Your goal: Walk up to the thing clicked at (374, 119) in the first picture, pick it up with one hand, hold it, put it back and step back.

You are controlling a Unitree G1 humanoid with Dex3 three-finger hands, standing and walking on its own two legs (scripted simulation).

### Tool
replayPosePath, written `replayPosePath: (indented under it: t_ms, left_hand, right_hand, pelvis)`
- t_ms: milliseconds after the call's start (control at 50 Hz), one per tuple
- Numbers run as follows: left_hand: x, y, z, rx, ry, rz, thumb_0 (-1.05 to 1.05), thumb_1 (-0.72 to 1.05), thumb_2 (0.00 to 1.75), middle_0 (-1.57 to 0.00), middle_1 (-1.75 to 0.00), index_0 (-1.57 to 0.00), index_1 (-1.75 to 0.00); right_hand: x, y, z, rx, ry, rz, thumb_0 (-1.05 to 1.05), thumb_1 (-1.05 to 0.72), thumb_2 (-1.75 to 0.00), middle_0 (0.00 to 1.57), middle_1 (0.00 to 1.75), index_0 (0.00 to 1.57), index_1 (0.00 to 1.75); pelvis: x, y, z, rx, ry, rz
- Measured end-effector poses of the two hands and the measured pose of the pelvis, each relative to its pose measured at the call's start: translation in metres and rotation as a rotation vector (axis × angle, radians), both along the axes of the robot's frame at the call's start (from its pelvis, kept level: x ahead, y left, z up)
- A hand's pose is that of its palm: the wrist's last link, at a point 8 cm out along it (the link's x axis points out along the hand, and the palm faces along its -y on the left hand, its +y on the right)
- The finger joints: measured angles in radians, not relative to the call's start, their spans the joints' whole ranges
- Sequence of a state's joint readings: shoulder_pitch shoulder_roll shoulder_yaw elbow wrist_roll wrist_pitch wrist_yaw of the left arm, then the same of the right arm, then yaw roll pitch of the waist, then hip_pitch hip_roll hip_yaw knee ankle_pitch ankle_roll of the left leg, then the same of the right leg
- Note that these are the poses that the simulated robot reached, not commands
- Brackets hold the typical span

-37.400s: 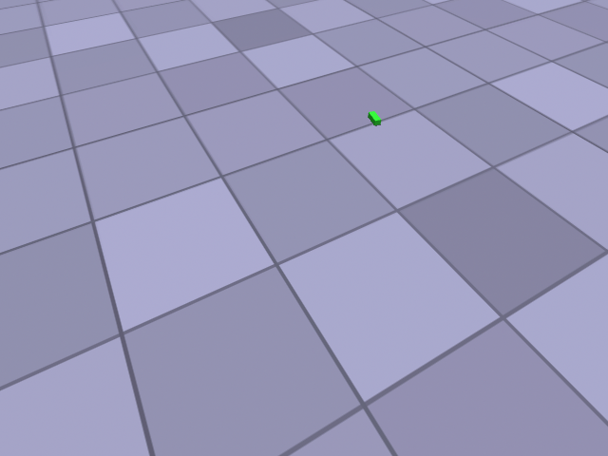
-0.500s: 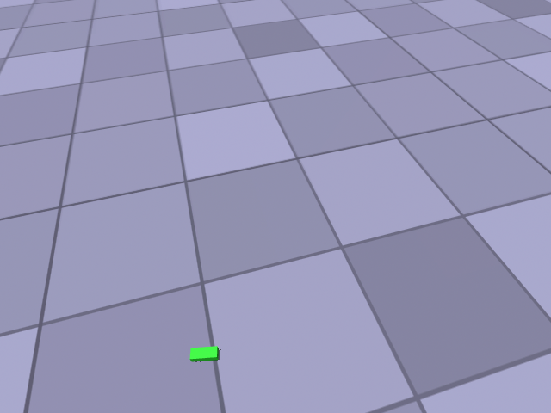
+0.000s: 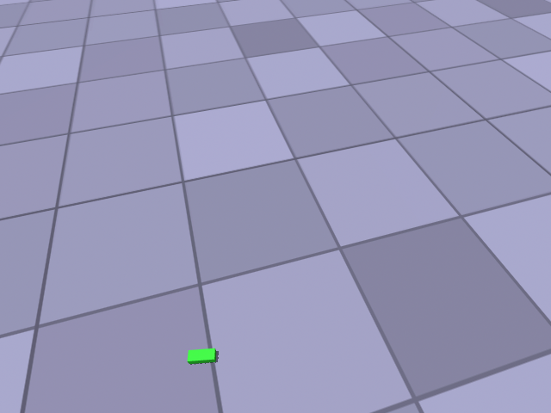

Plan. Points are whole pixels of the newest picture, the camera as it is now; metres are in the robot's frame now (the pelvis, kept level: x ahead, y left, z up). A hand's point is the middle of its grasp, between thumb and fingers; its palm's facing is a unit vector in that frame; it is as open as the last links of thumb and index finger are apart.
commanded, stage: stand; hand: left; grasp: from above
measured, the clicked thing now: (202, 356) +0.43 +0.29 -0.77
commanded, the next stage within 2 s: step back in 0.42 s
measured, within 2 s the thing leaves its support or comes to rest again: neither
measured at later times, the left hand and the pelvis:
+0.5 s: hand out of the picture +0.07 +0.25 -0.16, palm faces +0.03 -0.94 -0.34, open 7.4 cm; pelvis -0.01 +0.00 +0.00, yaw +0 degrees
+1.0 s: hand out of the picture +0.04 +0.30 -0.18, palm faces -0.08 -0.93 -0.36, open 7.4 cm; pelvis -0.09 +0.05 -0.02, yaw -3 degrees
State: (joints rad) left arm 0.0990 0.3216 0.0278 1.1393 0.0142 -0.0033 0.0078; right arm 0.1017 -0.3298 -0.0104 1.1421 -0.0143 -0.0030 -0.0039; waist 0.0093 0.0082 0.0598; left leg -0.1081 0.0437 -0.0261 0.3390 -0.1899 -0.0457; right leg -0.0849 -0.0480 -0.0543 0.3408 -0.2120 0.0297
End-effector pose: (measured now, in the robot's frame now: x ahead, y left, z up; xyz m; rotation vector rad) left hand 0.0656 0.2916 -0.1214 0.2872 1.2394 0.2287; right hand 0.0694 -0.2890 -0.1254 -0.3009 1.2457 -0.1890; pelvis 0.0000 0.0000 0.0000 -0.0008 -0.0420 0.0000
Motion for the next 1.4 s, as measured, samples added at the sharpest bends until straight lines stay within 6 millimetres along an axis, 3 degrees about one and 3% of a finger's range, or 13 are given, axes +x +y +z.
replayPosePath:
  t_ms: [440,580,740,820,960,1080,1160,1280,1400]
  left_hand:
    - [-0.004,0.000,0.000,-0.003,-0.005,-0.005,0.01,0.91,0.90,-0.21,-0.30,-0.20,-0.30]
    - [-0.010,0.021,-0.005,0.033,-0.004,0.004,0.01,0.90,0.90,-0.21,-0.30,-0.20,-0.30]
    - [0.007,0.063,-0.023,0.051,-0.064,-0.031,0.01,0.90,0.90,-0.21,-0.30,-0.20,-0.30]
    - [0.009,0.064,-0.022,0.044,-0.092,-0.041,0.01,0.91,0.90,-0.20,-0.30,-0.20,-0.30]
    - [-0.022,0.053,-0.021,0.021,-0.042,-0.096,0.01,0.91,0.90,-0.20,-0.30,-0.20,-0.30]
    - [-0.052,0.043,-0.022,0.048,-0.036,-0.127,0.01,0.91,0.90,-0.21,-0.30,-0.20,-0.30]
    - [-0.078,0.035,-0.009,0.053,-0.049,-0.123,0.01,0.91,0.90,-0.21,-0.30,-0.20,-0.30]
    - [-0.105,0.041,0.012,0.073,-0.083,-0.095,0.01,0.90,0.90,-0.21,-0.30,-0.20,-0.30]
    - [-0.120,0.060,0.010,0.082,-0.159,-0.100,0.01,0.90,0.90,-0.21,-0.30,-0.20,-0.30]
  right_hand:
    - [-0.009,-0.004,0.001,0.001,0.011,-0.009,0.01,-0.90,-0.90,0.21,0.30,0.20,0.30]
    - [-0.015,-0.010,-0.005,-0.026,0.010,-0.014,0.01,-0.90,-0.90,0.21,0.30,0.20,0.30]
    - [-0.054,0.006,-0.005,-0.094,0.049,-0.022,0.00,-0.91,-0.90,0.21,0.30,0.20,0.30]
    - [-0.080,0.020,0.005,-0.100,0.092,-0.016,0.00,-0.90,-0.90,0.21,0.30,0.20,0.30]
    - [-0.091,0.025,0.005,-0.098,0.011,-0.041,0.01,-0.90,-0.90,0.21,0.30,0.21,0.30]
    - [-0.101,0.018,-0.015,-0.054,-0.073,-0.054,0.01,-0.90,-0.90,0.21,0.30,0.21,0.30]
    - [-0.113,0.015,-0.022,-0.023,-0.075,-0.071,0.01,-0.90,-0.90,0.21,0.30,0.20,0.30]
    - [-0.142,0.017,-0.010,-0.021,-0.056,-0.044,0.01,-0.90,-0.90,0.21,0.30,0.20,0.30]
    - [-0.179,0.022,-0.011,-0.071,-0.015,-0.002,0.01,-0.90,-0.90,0.21,0.30,0.20,0.30]
  pelvis:
    - [-0.004,-0.001,0.000,0.000,0.003,0.000]
    - [-0.029,0.008,-0.010,-0.014,0.011,0.002]
    - [-0.051,0.040,-0.028,-0.017,0.024,0.005]
    - [-0.063,0.042,-0.019,-0.027,0.029,0.006]
    - [-0.084,0.047,-0.017,-0.016,0.025,-0.041]
    - [-0.109,0.039,-0.030,0.008,-0.002,-0.083]
    - [-0.126,0.034,-0.027,-0.012,-0.018,-0.064]
    - [-0.151,0.037,-0.013,0.034,0.011,-0.068]
    - [-0.185,0.052,-0.020,0.004,0.019,-0.022]
